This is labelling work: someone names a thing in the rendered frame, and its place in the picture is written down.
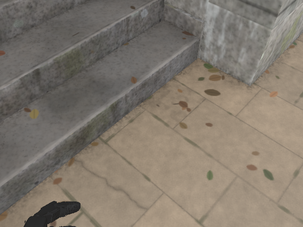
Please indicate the robot left hand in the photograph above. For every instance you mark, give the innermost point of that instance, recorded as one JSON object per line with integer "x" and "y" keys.
{"x": 51, "y": 212}

